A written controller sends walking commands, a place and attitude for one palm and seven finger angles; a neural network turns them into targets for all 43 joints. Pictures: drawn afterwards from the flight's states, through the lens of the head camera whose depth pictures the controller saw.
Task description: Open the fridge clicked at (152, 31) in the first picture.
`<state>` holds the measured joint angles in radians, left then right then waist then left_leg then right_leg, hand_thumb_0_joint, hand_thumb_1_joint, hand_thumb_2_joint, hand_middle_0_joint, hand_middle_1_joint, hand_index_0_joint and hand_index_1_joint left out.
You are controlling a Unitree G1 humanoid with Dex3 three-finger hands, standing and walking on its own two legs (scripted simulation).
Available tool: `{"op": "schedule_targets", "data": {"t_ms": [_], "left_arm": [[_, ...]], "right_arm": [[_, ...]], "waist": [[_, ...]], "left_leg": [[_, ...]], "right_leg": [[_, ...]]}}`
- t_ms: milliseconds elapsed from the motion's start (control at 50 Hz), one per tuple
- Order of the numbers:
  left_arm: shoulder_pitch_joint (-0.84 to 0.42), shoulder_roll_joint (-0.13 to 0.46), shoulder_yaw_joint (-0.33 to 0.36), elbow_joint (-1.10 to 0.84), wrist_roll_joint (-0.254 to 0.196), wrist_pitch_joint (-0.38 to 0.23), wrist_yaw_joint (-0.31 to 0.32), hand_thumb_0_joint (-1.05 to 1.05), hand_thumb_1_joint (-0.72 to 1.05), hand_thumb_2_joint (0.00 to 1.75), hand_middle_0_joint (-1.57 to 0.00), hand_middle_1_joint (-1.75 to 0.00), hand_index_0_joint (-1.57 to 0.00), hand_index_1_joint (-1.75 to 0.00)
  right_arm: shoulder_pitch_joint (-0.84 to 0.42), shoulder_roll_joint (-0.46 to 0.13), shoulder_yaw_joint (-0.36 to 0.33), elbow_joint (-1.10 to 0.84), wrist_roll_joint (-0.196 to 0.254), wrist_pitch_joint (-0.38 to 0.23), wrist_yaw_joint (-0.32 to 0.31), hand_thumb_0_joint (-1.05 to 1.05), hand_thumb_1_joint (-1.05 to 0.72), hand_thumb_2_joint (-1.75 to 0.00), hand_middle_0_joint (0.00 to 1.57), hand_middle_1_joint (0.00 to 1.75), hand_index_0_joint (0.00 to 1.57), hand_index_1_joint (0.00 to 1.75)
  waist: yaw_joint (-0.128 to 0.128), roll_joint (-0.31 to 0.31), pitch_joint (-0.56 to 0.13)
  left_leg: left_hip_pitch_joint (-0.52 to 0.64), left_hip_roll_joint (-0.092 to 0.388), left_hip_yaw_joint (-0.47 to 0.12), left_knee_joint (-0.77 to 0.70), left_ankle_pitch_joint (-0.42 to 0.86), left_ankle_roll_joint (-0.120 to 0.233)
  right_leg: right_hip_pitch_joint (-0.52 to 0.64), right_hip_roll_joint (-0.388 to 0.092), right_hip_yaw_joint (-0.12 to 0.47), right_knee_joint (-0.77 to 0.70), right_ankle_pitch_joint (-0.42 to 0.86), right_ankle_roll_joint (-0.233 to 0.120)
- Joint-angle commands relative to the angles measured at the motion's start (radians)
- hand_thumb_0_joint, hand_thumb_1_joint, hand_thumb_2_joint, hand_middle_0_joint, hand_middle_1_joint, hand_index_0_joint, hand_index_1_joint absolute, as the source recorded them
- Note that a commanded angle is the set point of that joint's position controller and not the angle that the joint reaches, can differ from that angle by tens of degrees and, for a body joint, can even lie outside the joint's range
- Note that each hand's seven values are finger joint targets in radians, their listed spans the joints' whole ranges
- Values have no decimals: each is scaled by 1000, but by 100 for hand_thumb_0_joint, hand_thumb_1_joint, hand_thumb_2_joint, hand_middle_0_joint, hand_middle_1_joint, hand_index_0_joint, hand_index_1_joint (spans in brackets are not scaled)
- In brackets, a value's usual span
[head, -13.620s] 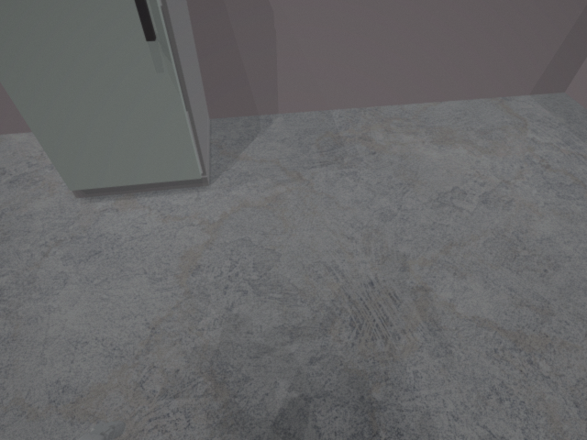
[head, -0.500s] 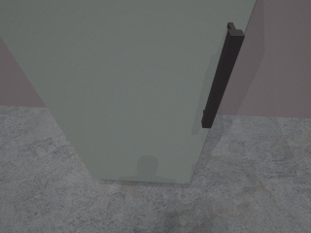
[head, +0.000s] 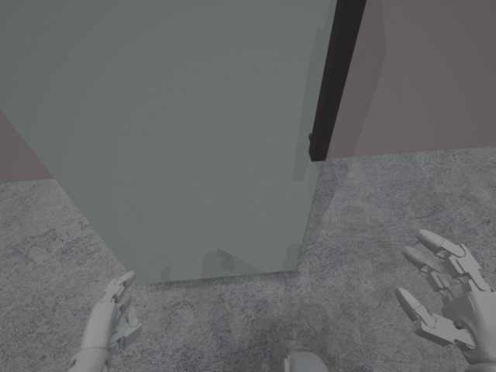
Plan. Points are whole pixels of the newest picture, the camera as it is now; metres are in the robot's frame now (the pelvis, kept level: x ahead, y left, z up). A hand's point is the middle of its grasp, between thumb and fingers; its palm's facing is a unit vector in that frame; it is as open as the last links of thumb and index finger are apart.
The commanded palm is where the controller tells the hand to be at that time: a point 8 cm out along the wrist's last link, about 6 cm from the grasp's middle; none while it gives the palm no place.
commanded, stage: raise the hand to about handle height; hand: right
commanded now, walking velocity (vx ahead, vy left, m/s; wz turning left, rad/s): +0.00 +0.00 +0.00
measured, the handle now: (328, 80) +0.53 -0.13 +0.20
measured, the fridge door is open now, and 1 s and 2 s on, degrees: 0 0 0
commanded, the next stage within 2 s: move the hooked fingers beside the handle in 1.54 s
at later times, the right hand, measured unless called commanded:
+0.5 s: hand (458, 238) +0.27 -0.26 +0.13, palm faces -0.04 +1.00 -0.06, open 12.4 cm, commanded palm +0.24 -0.32 +0.15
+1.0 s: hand out of the picture +0.29 -0.30 +0.22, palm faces +0.01 +0.99 -0.10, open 13.9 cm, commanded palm +0.26 -0.35 +0.23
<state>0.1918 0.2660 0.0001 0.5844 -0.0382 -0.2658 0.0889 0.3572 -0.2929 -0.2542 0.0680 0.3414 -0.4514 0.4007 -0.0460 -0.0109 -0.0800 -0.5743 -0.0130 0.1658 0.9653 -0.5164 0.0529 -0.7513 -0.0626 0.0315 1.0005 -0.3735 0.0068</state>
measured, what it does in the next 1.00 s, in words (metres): rises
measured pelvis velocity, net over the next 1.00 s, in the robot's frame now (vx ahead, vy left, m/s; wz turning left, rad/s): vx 0.02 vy -0.03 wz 0.01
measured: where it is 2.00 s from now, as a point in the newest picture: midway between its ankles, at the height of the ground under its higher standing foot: outside the picture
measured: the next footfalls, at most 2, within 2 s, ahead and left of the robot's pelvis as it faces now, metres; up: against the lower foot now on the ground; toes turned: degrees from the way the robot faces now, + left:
none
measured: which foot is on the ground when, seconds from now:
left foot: down 0.00-1.00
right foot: down 0.00-1.00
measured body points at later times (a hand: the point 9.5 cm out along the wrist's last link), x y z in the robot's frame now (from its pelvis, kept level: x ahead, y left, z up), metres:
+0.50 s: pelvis +0.03 -0.03 +0.04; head +0.04 -0.04 +0.49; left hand +0.18 +0.23 -0.03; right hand +0.26 -0.32 +0.14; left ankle -0.01 +0.09 -0.68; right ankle +0.08 -0.12 -0.68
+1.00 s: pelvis +0.02 -0.03 +0.06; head +0.01 -0.03 +0.51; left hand +0.20 +0.19 -0.01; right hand +0.28 -0.36 +0.22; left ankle -0.01 +0.09 -0.68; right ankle +0.08 -0.12 -0.68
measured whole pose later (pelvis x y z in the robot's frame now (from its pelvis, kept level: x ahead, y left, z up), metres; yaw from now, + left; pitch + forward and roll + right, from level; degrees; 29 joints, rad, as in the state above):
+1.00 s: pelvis +0.02 -0.03 +0.06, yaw +1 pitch -2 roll +2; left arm 0.23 0.25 -0.09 0.62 -0.08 -0.26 0.12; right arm -0.05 -0.48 -0.43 0.13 0.35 0.05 0.47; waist -0.05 -0.04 -0.01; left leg -0.16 0.02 0.11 0.50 -0.31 0.00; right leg -0.32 -0.01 -0.04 0.55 -0.20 -0.04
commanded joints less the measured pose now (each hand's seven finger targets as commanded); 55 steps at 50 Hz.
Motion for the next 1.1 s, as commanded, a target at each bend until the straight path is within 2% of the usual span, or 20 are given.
{"op": "schedule_targets", "data": {"t_ms": [0, 60, 100, 160, 200, 220, 260, 300, 340, 440, 460, 540, 620, 760, 820, 880, 940, 960, 1020, 1080], "left_arm": [[-16, 124, 34, -129, -17, -56, 23, 0, 90, 90, -20, -30, -20, -30], [-35, 110, 29, -136, -14, -57, 18, 0, 90, 90, -20, -30, -20, -30], [-30, 105, 29, -139, -11, -59, 11, 0, 90, 90, -20, -30, -20, -30], [-21, 108, 34, -139, -10, -72, -2, 0, 90, 90, -20, -30, -20, -30], [-2, 114, 39, -134, -14, -78, -6, 0, 90, 90, -20, -30, -20, -30], [1, 120, 39, -133, -16, -82, -6, 0, 90, 90, -20, -30, -20, -30], [5, 126, 41, -134, -17, -89, -3, 0, 90, 90, -20, -30, -20, -30], [13, 127, 39, -135, -18, -97, 0, 0, 90, 90, -20, -30, -20, -30], [6, 127, 35, -131, -21, -103, 4, 0, 90, 90, -20, -30, -20, -30], [-2, 127, 22, -128, -23, -94, 12, 0, 90, 90, -20, -30, -20, -30], [0, 130, 21, -128, -23, -91, 13, 0, 90, 90, -20, -30, -20, -30], [-20, 123, 11, -136, -28, -84, 16, 0, 90, 90, -20, -30, -20, -30], [-31, 124, -1, -141, -32, -68, 19, 0, 90, 90, -20, -30, -20, -30], [-56, 120, -22, -138, -37, -47, 32, 0, 90, 90, -20, -30, -20, -30], [-68, 114, -31, -142, -41, -46, 37, 0, 90, 90, -20, -30, -20, -30], [-74, 115, -35, -134, -42, -47, 38, 0, 90, 90, -20, -30, -20, -30], [-78, 116, -36, -132, -46, -51, 38, 0, 90, 90, -20, -30, -20, -30], [-73, 116, -38, -126, -45, -47, 36, 0, 90, 90, -20, -30, -20, -30], [-79, 122, -37, -127, -52, -47, 34, 0, 90, 90, -20, -30, -20, -30], [-71, 128, -31, -130, -55, -42, 25, 0, 90, 90, -20, -30, -20, -30]], "right_arm": [[-189, -255, -116, -151, 25, 69, 56, 0, -22, -61, 25, 74, 25, 74], [-129, -272, -201, -116, 64, 137, 45, 0, -15, -58, 25, 78, 25, 78], [-109, -259, -224, -130, 81, 146, 34, 0, -11, -56, 26, 81, 26, 81], [-82, -233, -216, -138, 84, 140, 28, 0, -4, -53, 26, 86, 26, 86], [-93, -222, -202, -151, 80, 135, 34, 0, 1, -51, 27, 88, 27, 88], [-102, -226, -192, -164, 73, 135, 38, 0, 3, -50, 27, 90, 27, 90], [-131, -238, -190, -185, 72, 142, 42, 0, 8, -48, 27, 93, 27, 93], [-160, -251, -192, -238, 66, 144, 39, 0, 13, -46, 27, 96, 27, 96], [-186, -257, -193, -262, 64, 153, 26, 0, 17, -44, 28, 99, 28, 99], [-263, -287, -215, -267, 53, 202, 2, 0, 29, -39, 29, 107, 29, 107], [-277, -302, -224, -258, 52, 217, 4, 0, 31, -38, 29, 108, 29, 108], [-333, -298, -212, -268, 47, 274, 11, 0, 41, -34, 29, 114, 29, 114], [-404, -317, -213, -239, 41, 339, 27, 0, 50, -30, 30, 120, 30, 120], [-549, -390, -254, -176, 36, 405, 35, 0, 50, -30, 30, 120, 30, 120], [-637, -401, -241, -195, 27, 417, 49, 0, 50, -30, 30, 120, 30, 120], [-663, -435, -271, -164, 33, 426, 59, 0, 50, -30, 30, 120, 30, 120], [-697, -464, -291, -147, 32, 442, 70, 0, 50, -30, 30, 120, 30, 120], [-685, -480, -302, -114, 32, 452, 72, 0, 50, -30, 30, 120, 30, 120], [-734, -495, -309, -87, 36, 475, 85, 0, 50, -30, 30, 120, 30, 120], [-663, -450, -282, -2, 43, 498, 103, 0, 50, -30, 30, 120, 30, 120]], "waist": [[62, -60, -113], [18, -39, -140], [12, 24, -158], [5, 29, -158], [19, 28, -166], [22, 1, -156], [21, 12, -152], [22, -38, -183], [24, -60, -164], [19, -98, -140], [15, -78, -135], [16, -121, -136], [17, -93, -99], [13, -67, -67], [20, -129, -81], [16, -93, -89], [12, -126, -94], [6, -87, -81], [10, -99, -78], [8, -33, -56]], "left_leg": [[5, 40, -266, -352, 29, -59], [95, 43, -245, -353, 161, -67], [134, 44, -225, -346, 280, -83], [155, 31, -194, -334, 386, -82], [140, 25, -177, -335, 425, -87], [129, 17, -162, -336, 404, -79], [136, 9, -150, -343, 400, -70], [135, 1, -123, -339, 407, -60], [125, -3, -107, -351, 366, -54], [151, -7, -85, -377, 332, -43], [171, -10, -86, -385, 346, -39], [188, -10, -80, -414, 354, -39], [200, -14, -76, -449, 341, -39], [234, -13, -89, -520, 281, -35], [237, -10, -90, -530, 263, -34], [264, -9, -94, -552, 267, -31], [269, -5, -95, -560, 275, -31], [284, -4, -100, -577, 279, -30], [280, -2, -100, -580, 275, -32], [281, 4, -116, -587, 298, -35]], "right_leg": [[209, 36, -8, -164, 59, -47], [240, 38, -1, -201, 137, -41], [252, 40, -2, -225, 182, -37], [296, 43, -6, -253, 236, -38], [332, 46, -16, -268, 250, -41], [345, 45, -20, -280, 249, -42], [377, 44, -16, -295, 263, -46], [436, 43, -17, -320, 284, -48], [461, 39, -10, -346, 262, -45], [507, 33, 9, -403, 245, -37], [514, 32, 11, -410, 259, -37], [567, 30, 19, -443, 265, -32], [583, 28, 27, -480, 244, -29], [608, 34, 34, -534, 156, -34], [640, 38, 39, -555, 126, -31], [650, 39, 39, -564, 133, -35], [667, 45, 37, -572, 138, -35], [653, 42, 32, -570, 149, -37], [653, 48, 31, -577, 144, -37], [627, 50, 17, -556, 175, -41]]}}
